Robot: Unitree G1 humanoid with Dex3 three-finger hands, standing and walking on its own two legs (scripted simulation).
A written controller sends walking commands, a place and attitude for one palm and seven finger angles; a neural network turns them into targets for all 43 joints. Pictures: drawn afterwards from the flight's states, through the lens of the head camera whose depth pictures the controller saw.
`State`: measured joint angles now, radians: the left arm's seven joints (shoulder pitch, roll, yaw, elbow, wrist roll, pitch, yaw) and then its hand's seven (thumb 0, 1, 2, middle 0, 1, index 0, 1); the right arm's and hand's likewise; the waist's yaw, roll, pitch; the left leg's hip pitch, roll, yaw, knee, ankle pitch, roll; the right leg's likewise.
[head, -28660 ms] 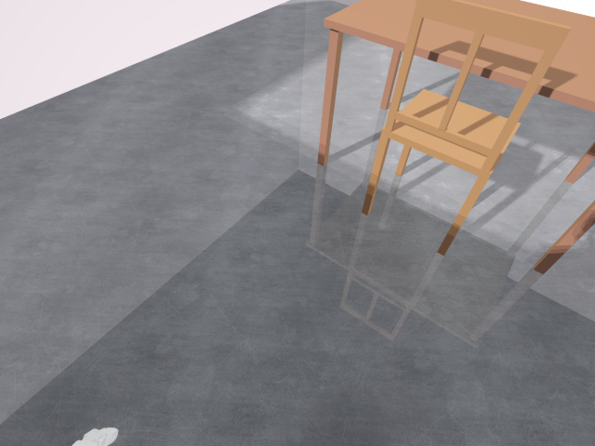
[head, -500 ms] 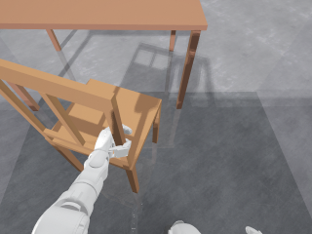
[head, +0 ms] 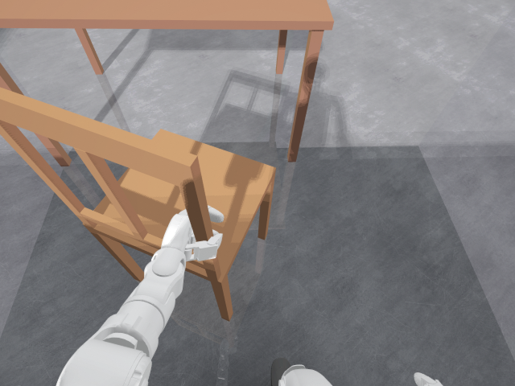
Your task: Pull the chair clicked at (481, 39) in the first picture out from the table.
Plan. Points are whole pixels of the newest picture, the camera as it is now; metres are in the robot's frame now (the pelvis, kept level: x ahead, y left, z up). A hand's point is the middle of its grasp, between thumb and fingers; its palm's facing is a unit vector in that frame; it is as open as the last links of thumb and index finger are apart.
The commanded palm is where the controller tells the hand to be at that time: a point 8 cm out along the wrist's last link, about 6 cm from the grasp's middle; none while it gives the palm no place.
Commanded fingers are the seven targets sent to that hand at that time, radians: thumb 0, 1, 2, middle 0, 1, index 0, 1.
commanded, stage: stop walking, hand still on the chair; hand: left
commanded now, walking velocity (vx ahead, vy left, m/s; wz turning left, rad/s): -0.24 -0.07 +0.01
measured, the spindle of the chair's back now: (118, 199) +0.45 +0.27 -0.06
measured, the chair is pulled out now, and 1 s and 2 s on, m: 0.51 0.63 0.63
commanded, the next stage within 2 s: open the thumb and straighten the fingers in 1.18 s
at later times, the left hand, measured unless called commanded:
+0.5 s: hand (213, 307) +0.24 +0.07 -0.06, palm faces -0.13 -0.99 -0.11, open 6.1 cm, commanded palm +0.23 +0.13 -0.05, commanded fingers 0.00 0.90 0.90 -0.50 -1.45 -0.50 -1.45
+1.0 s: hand (212, 309) +0.24 +0.07 -0.06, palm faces -0.18 -0.98 -0.11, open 6.1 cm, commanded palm +0.23 +0.12 -0.05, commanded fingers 0.00 0.90 0.90 -0.50 -1.45 -0.50 -1.45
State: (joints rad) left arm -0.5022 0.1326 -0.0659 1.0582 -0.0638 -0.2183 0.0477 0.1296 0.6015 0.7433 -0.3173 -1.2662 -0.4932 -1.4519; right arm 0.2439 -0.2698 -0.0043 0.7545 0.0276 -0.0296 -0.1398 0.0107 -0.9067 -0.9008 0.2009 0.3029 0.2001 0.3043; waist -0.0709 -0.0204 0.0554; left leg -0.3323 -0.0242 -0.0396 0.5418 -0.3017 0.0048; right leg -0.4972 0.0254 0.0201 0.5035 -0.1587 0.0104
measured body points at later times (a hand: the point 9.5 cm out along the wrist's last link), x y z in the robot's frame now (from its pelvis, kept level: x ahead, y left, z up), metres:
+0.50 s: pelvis -0.03 -0.01 +0.01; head -0.03 -0.01 +0.46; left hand +0.25 +0.12 -0.05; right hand +0.06 -0.27 -0.11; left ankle -0.02 +0.12 -0.73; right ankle +0.02 -0.11 -0.73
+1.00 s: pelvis +0.01 +0.00 +0.01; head +0.02 -0.02 +0.46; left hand +0.25 +0.12 -0.05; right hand +0.14 -0.24 -0.10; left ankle -0.02 +0.12 -0.73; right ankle +0.02 -0.11 -0.73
